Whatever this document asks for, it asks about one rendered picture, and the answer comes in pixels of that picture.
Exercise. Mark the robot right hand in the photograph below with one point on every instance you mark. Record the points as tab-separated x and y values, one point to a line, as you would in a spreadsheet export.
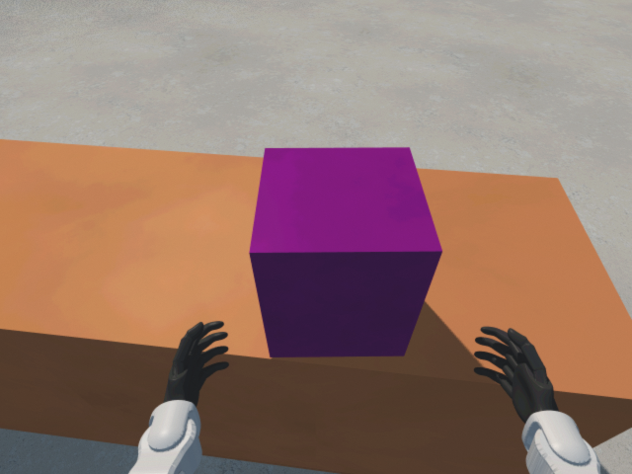
524	379

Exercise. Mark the carton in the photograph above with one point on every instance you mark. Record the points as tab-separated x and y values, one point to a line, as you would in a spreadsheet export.
343	250

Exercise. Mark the robot left forearm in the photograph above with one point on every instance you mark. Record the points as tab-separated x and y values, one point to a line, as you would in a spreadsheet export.
170	445

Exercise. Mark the pedestal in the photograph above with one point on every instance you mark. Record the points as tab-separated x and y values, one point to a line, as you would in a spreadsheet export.
109	255

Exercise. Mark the robot right forearm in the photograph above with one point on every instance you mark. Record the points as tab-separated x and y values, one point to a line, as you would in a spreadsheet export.
554	446

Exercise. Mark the robot left hand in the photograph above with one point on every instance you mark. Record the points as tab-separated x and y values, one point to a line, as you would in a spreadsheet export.
187	374

